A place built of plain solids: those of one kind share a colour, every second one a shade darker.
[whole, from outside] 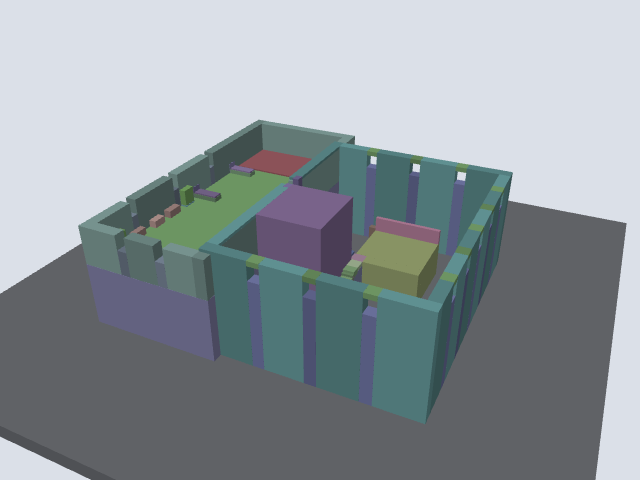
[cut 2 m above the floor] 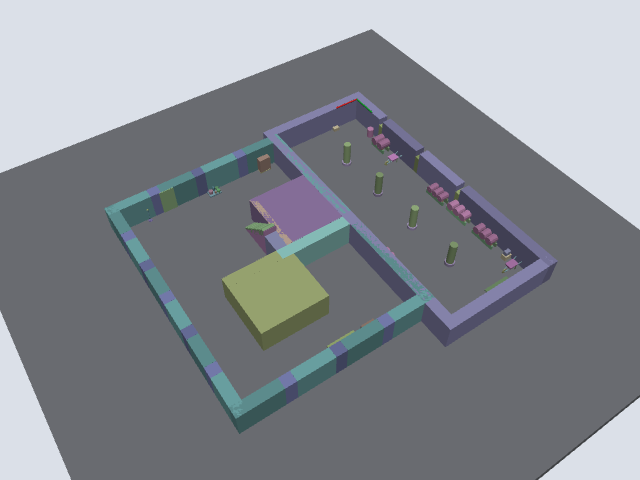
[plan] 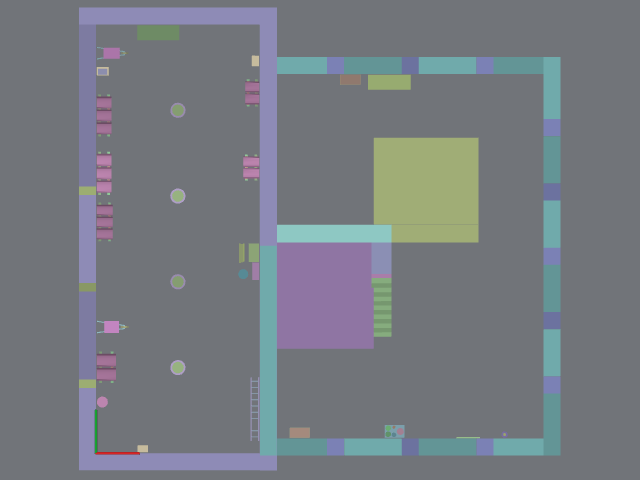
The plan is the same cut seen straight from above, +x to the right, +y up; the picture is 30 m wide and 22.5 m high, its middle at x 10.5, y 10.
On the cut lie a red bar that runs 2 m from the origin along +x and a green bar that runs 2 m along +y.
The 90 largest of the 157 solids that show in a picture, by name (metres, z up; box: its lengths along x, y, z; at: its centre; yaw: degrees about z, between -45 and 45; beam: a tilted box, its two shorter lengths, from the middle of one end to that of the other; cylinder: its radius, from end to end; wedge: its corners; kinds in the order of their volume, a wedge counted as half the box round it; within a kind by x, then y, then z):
{
 "wall_vestibule_1": {"box": [0.8, 9.83, 7.86], "at": [8.08, 4.81, 3.63]},
 "wall_vestibule_2": {"box": [0.8, 7.71, 7.86], "at": [8.08, 14.72, 3.63]},
 "wall_vestibule_3": {"box": [3.15, 0.8, 7.86], "at": [9.25, 0.3, 3.63]},
 "wall_vestibule_4": {"box": [3.15, 0.8, 7.86], "at": [9.25, 18.18, 3.63]},
 "wall_vestibule_5": {"box": [2.7, 0.8, 7.86], "at": [12.98, 0.3, 3.63]},
 "wall_vestibule_6": {"box": [2.7, 0.8, 7.86], "at": [12.98, 18.18, 3.63]},
 "wall_vestibule_7": {"box": [2.7, 0.8, 7.86], "at": [16.48, 0.3, 3.63]},
 "wall_vestibule_8": {"box": [2.7, 0.8, 7.86], "at": [16.48, 18.18, 3.63]},
 "wall_vestibule_9": {"box": [3.15, 0.8, 7.86], "at": [20.2, 0.3, 3.63]},
 "wall_vestibule_10": {"box": [3.15, 0.8, 7.86], "at": [20.2, 18.18, 3.63]},
 "wall_vestibule_11": {"box": [0.8, 2.91, 7.86], "at": [21.38, 1.35, 3.63]},
 "wall_vestibule_12": {"box": [0.8, 2.22, 7.86], "at": [21.38, 4.71, 3.63]},
 "wall_vestibule_13": {"box": [0.8, 2.22, 7.86], "at": [21.38, 7.73, 3.63]},
 "wall_vestibule_14": {"box": [0.8, 2.22, 7.86], "at": [21.38, 10.75, 3.63]},
 "wall_vestibule_15": {"box": [0.8, 2.22, 7.86], "at": [21.38, 13.76, 3.63]},
 "wall_vestibule_16": {"box": [0.8, 2.91, 7.86], "at": [21.38, 17.13, 3.63]},
 "wall_undercroft_1": {"box": [0.8, 3.86, 4.85], "at": [-0.4, 1.13, 2.12]},
 "wall_undercroft_2": {"box": [0.8, 4.12, 4.85], "at": [-0.4, 5.53, 2.12]},
 "wall_undercroft_3": {"box": [0.8, 4.12, 4.85], "at": [-0.4, 10.05, 2.12]},
 "wall_undercroft_4": {"box": [0.8, 8.39, 4.85], "at": [-0.4, 16.71, 2.12]},
 "wall_undercroft_5": {"box": [9.28, 0.8, 4.85], "at": [3.84, -0.4, 2.12]},
 "wall_undercroft_6": {"box": [9.28, 0.8, 4.85], "at": [3.84, 20.5, 2.12]},
 "wall_undercroft_7": {"box": [0.8, 21.7, 4.85], "at": [8.08, 10.05, 2.12]},
 "wall_core_1": {"box": [4.54, 4.98, 7.61], "at": [10.75, 7.39, 3.75]},
 "wall_dorter_1": {"box": [0.8, 3.79, 2.8], "at": [-0.4, 1.09, 5.96]},
 "wall_dorter_2": {"box": [0.8, 3.98, 2.8], "at": [-0.4, 5.53, 5.96]},
 "wall_dorter_3": {"box": [0.8, 3.98, 2.8], "at": [-0.4, 10.05, 5.96]},
 "wall_dorter_4": {"box": [0.8, 8.31, 2.8], "at": [-0.4, 16.74, 5.96]},
 "wall_dorter_5": {"box": [2.87, 0.8, 2.8], "at": [0.64, -0.4, 5.96]},
 "wall_dorter_6": {"box": [2.14, 0.8, 2.8], "at": [3.84, -0.4, 5.96]},
 "wall_dorter_7": {"box": [9.28, 0.8, 2.8], "at": [3.84, 20.5, 5.96]},
 "wall_dorter_8": {"box": [2.87, 0.8, 2.8], "at": [7.04, -0.4, 5.96]},
 "wall_dorter_9": {"box": [0.8, 10.68, 2.8], "at": [8.08, 4.54, 5.96]},
 "wall_dorter_10": {"box": [0.8, 10.18, 2.8], "at": [8.08, 15.81, 5.96]},
 "floor_podium_1": {"box": [4.91, 4.07, 3.0], "at": [15.47, 12.76, 1.2]},
 "floor_podium_2": {"box": [4.07, 0.84, 3.0], "at": [15.89, 10.3, 1.2]},
 "floor_dorter_1": {"box": [7.68, 20.1, 0.4], "at": [3.84, 10.05, 4.66]},
 "wall_vestibule_under_light_1": {"box": [0.8, 0.8, 6.51], "at": [11.23, 0.3, 2.96]},
 "wall_vestibule_under_light_2": {"box": [0.8, 0.8, 6.51], "at": [11.23, 18.18, 2.96]},
 "wall_vestibule_under_light_3": {"box": [0.8, 0.8, 6.51], "at": [14.73, 0.3, 2.96]},
 "wall_vestibule_under_light_4": {"box": [0.8, 0.8, 6.51], "at": [14.73, 18.18, 2.96]},
 "wall_vestibule_under_light_5": {"box": [0.8, 0.8, 6.51], "at": [18.23, 0.3, 2.96]},
 "wall_vestibule_under_light_6": {"box": [0.8, 0.8, 6.51], "at": [18.23, 18.18, 2.96]},
 "wall_vestibule_under_light_7": {"box": [0.8, 0.8, 6.51], "at": [21.38, 3.21, 2.96]},
 "wall_vestibule_under_light_8": {"box": [0.8, 0.8, 6.51], "at": [21.38, 6.22, 2.96]},
 "wall_vestibule_under_light_9": {"box": [0.8, 0.8, 6.51], "at": [21.38, 9.24, 2.96]},
 "wall_vestibule_under_light_10": {"box": [0.8, 0.8, 6.51], "at": [21.38, 12.26, 2.96]},
 "wall_vestibule_under_light_11": {"box": [0.8, 0.8, 6.51], "at": [21.38, 15.27, 2.96]},
 "wall_right_1": {"box": [0.45, 4.98, 7.86], "at": [12.79, 7.39, 3.63]},
 "mass_under_upper_1": {"box": [5.38, 0.84, 2.7], "at": [11.17, 10.3, 1.05]},
 "wall_dorter_under_light_1": {"box": [0.8, 0.55, 1.75], "at": [-0.4, 3.26, 5.43]},
 "wall_dorter_under_light_2": {"box": [0.8, 0.55, 1.75], "at": [-0.4, 7.79, 5.43]},
 "wall_dorter_under_light_3": {"box": [0.8, 0.55, 1.75], "at": [-0.4, 12.31, 5.43]},
 "wall_dorter_under_light_4": {"box": [0.7, 0.8, 1.75], "at": [2.42, -0.4, 5.43]},
 "wall_dorter_under_light_5": {"box": [0.7, 0.8, 1.75], "at": [5.26, -0.4, 5.43]},
 "fill_under_steps_1": {"wedge": [[12.92, 5.24, -0.3], [12.92, 5.24, -0.24], [12.92, 8.41, -0.3], [12.92, 8.41, 2.49], [13.86, 5.24, -0.3], [13.86, 5.24, -0.24], [13.86, 8.41, -0.3], [13.86, 8.41, 2.49]]},
 "mass_under_head_1": {"box": [0.94, 1.48, 2.7], "at": [13.39, 9.14, 1.05]},
 "floor_dais_1": {"box": [7.68, 4.02, 0.11], "at": [3.84, 18.09, 4.92]},
 "wall_vestibule_over_light_1": {"box": [0.8, 0.8, 0.35], "at": [11.23, 0.3, 7.38]},
 "wall_vestibule_over_light_2": {"box": [0.8, 0.8, 0.35], "at": [11.23, 18.18, 7.38]},
 "wall_vestibule_over_light_3": {"box": [0.8, 0.8, 0.35], "at": [14.73, 0.3, 7.38]},
 "wall_vestibule_over_light_4": {"box": [0.8, 0.8, 0.35], "at": [14.73, 18.18, 7.38]},
 "wall_vestibule_over_light_5": {"box": [0.8, 0.8, 0.35], "at": [18.23, 0.3, 7.38]},
 "wall_vestibule_over_light_6": {"box": [0.8, 0.8, 0.35], "at": [18.23, 18.18, 7.38]},
 "wall_vestibule_over_light_7": {"box": [0.8, 0.8, 0.35], "at": [21.38, 3.21, 7.38]},
 "wall_vestibule_over_light_8": {"box": [0.8, 0.8, 0.35], "at": [21.38, 6.22, 7.38]},
 "wall_vestibule_over_light_9": {"box": [0.8, 0.8, 0.35], "at": [21.38, 9.24, 7.38]},
 "wall_vestibule_over_light_10": {"box": [0.8, 0.8, 0.35], "at": [21.38, 12.26, 7.38]},
 "wall_vestibule_over_light_11": {"box": [0.8, 0.8, 0.35], "at": [21.38, 15.27, 7.38]},
 "pier_undercroft_1": {"cylinder": 0.27, "from": [3.84, 4.02, 0.23], "to": [3.84, 4.02, 2.71]},
 "pier_undercroft_2": {"cylinder": 0.27, "from": [3.84, 8.04, 0.22], "to": [3.84, 8.04, 2.71]},
 "pier_undercroft_3": {"cylinder": 0.27, "from": [3.84, 12.06, 0.23], "to": [3.84, 12.06, 2.71]},
 "pier_undercroft_4": {"cylinder": 0.27, "from": [3.84, 16.08, 0.25], "to": [3.84, 16.08, 2.71]},
 "wall_undercroft_under_light_1": {"box": [0.8, 0.4, 1.75], "at": [-0.4, 3.26, 0.57]},
 "wall_undercroft_under_light_2": {"box": [0.8, 0.4, 1.75], "at": [-0.4, 7.79, 0.57]},
 "wall_undercroft_under_light_3": {"box": [0.8, 0.4, 1.75], "at": [-0.4, 12.31, 0.57]},
 "parapet_podium_1": {"box": [4.91, 0.3, 1.07], "at": [15.47, 14.64, 3.24]},
 "aumbry_carcase_vestibule_1": {"box": [0.92, 0.45, 1.17], "at": [9.55, 0.96, 0.67]},
 "aumbry_carcase_vestibule_2": {"box": [0.96, 0.45, 1.15], "at": [11.93, 17.51, 0.66]},
 "bed_frame_dorter_1": {"box": [1.94, 0.75, 0.33], "at": [1.0, 15.05, 5.02]},
 "bed_frame_dorter_2": {"box": [1.97, 0.79, 0.32], "at": [1.02, 10.04, 5.02]},
 "chest_dorter_1": {"box": [0.45, 1.12, 0.52], "at": [0.26, 3.03, 5.12]},
 "chest_dorter_2": {"box": [0.54, 1.0, 0.51], "at": [0.3, 5.01, 5.11]},
 "chest_dorter_3": {"box": [0.55, 1.18, 0.53], "at": [0.3, 6.73, 5.12]},
 "wall_wallhead_1": {"box": [0.45, 0.6, 3.0], "at": [8.26, 11.02, 6.06]},
 "aumbry_carcase_dorter_1": {"box": [0.46, 0.98, 1.18], "at": [0.27, 8.58, 5.54]},
 "floor_turn_1": {"box": [1.32, 0.84, 0.3], "at": [13.2, 10.3, 2.55]},
 "floor_head_the_stone_1": {"box": [0.94, 0.87, 0.3], "at": [13.39, 9.45, 2.55]},
 "cask_undercroft_1": {"cylinder": 0.26, "from": [0.3, 2.4, 0.0], "to": [0.3, 2.4, 0.75]},
 "bed_pallet_dorter_1": {"box": [1.85, 0.73, 0.11], "at": [1.05, 10.04, 5.24]}
}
